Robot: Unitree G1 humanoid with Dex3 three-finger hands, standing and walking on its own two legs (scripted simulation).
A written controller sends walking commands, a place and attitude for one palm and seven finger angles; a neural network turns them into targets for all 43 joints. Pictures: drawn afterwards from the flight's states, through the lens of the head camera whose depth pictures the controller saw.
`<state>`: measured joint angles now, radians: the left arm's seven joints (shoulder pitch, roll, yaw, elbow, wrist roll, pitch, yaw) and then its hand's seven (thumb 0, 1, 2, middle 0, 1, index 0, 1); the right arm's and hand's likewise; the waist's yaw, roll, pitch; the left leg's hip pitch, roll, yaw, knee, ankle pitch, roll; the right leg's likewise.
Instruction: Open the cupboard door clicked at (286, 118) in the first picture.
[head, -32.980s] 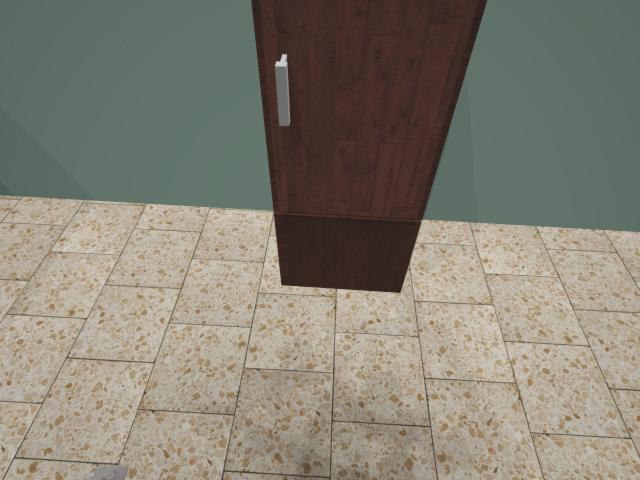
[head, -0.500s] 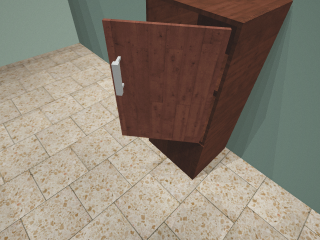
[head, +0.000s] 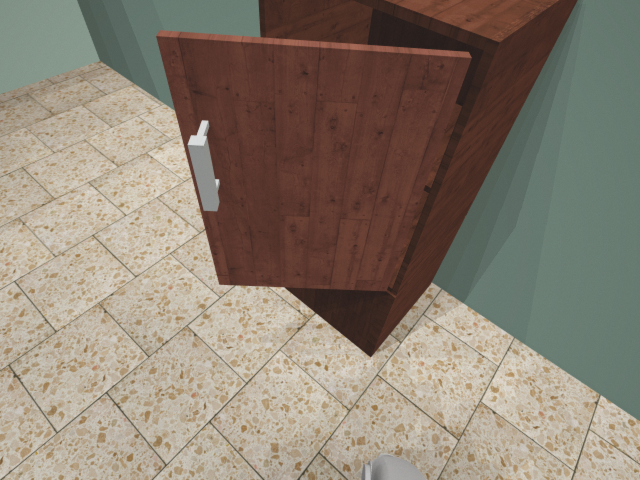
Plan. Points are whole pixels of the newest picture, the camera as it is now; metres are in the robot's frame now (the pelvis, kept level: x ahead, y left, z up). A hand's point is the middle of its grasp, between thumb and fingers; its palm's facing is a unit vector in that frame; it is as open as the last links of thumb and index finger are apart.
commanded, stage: come to a stop and stand still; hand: left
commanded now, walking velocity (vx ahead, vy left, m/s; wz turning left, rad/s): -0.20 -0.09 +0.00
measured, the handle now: (207, 167) +0.56 +0.21 +0.05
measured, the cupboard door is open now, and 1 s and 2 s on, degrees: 40 40 40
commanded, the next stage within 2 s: look again from close up in 1.20 s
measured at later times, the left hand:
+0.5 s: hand out of the picture +0.12 +0.19 -0.20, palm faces +0.09 -0.98 -0.16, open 7.2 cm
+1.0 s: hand out of the picture -0.02 +0.18 -0.18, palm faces +0.05 -0.98 -0.17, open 7.4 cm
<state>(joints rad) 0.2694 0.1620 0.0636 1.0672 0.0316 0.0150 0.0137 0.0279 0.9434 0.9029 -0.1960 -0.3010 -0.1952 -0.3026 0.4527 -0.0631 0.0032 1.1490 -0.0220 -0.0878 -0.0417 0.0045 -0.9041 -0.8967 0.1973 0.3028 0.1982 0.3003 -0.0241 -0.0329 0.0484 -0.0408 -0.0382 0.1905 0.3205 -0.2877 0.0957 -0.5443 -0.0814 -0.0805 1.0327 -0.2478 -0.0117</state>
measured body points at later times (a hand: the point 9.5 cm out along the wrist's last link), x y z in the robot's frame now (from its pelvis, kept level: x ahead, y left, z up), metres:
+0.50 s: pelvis +0.03 +0.01 -0.03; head +0.06 +0.04 +0.42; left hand +0.12 +0.24 -0.19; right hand +0.10 -0.23 -0.17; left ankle +0.03 +0.12 -0.75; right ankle +0.15 -0.12 -0.74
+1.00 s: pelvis +0.01 +0.02 +0.00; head +0.02 +0.02 +0.45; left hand -0.03 +0.24 -0.16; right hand +0.03 -0.21 -0.16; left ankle +0.03 +0.12 -0.74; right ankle +0.00 -0.10 -0.74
